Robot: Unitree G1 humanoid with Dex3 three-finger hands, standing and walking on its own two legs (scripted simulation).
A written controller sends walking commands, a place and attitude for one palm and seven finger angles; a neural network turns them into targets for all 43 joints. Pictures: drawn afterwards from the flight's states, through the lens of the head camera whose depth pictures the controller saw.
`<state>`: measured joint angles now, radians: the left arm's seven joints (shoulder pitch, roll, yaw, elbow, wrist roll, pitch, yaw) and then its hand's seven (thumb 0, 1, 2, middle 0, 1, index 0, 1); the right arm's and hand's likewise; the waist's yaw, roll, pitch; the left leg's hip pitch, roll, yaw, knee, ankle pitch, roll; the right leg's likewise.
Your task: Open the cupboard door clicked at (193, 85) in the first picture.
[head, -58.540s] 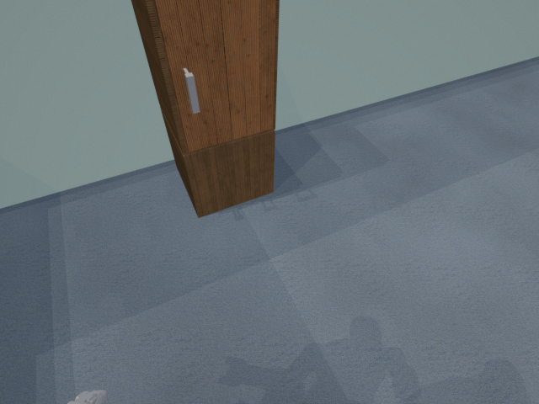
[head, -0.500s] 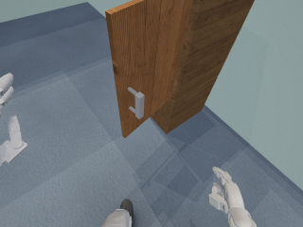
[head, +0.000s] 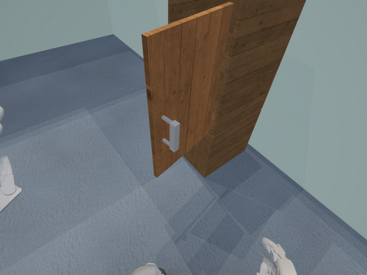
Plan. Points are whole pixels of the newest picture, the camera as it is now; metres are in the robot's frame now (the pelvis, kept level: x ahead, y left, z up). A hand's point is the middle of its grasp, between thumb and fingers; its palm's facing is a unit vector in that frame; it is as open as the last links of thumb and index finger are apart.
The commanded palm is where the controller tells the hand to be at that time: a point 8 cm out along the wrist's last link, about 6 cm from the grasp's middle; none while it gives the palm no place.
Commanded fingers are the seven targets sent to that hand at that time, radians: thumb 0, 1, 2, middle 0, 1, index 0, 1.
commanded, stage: stop stepping back and stand still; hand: left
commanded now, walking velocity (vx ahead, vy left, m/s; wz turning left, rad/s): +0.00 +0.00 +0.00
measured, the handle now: (169, 133) +0.56 +0.06 -0.07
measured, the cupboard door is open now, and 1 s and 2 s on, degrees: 100 100 100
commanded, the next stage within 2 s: let the arm hang, fingers relaxed in 0.52 s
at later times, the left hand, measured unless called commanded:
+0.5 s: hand out of the picture +0.18 +0.28 +0.17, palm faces +0.38 -0.78 -0.49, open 7.5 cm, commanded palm +0.13 +0.31 +0.19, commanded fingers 0.00 0.90 0.90 -0.20 -0.30 -0.20 -0.30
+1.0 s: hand out of the picture -0.03 +0.18 -0.17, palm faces +0.02 -0.99 -0.16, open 7.2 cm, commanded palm none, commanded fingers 0.00 0.90 0.90 -0.20 -0.30 -0.20 -0.30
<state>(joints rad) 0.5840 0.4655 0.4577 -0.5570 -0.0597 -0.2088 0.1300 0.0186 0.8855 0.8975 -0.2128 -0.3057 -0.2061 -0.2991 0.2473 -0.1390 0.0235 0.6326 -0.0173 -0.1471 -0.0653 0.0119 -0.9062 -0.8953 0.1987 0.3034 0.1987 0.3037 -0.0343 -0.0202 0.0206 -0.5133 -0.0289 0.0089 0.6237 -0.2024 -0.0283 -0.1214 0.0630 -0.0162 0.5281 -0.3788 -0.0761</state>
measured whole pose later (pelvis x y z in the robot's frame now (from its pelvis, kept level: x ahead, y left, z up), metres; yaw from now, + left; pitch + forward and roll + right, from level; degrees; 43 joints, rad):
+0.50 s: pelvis -0.02 +0.01 +0.01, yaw +0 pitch +0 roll -1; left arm 0.58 0.42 0.41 -0.46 -0.05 -0.20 0.14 0.02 0.88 0.90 -0.22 -0.31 -0.21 -0.30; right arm 0.21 -0.21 0.00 0.62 0.00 -0.14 -0.09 0.01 -0.91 -0.90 0.20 0.30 0.20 0.30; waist -0.01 0.02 0.01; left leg -0.33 0.02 0.01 0.46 -0.13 0.01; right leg -0.12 0.05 -0.01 0.42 -0.30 -0.03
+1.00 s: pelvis -0.03 +0.01 +0.01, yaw +2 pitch -2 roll -1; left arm 0.29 0.18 -0.01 1.05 0.01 0.04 0.01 0.02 0.95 0.90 -0.21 -0.30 -0.20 -0.30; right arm 0.21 -0.25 0.00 1.05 -0.02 0.03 -0.01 0.01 -0.91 -0.90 0.20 0.30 0.20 0.30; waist -0.01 -0.02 0.08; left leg -0.33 0.00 -0.03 0.47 -0.11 0.01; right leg -0.12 0.04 -0.05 0.47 -0.32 -0.04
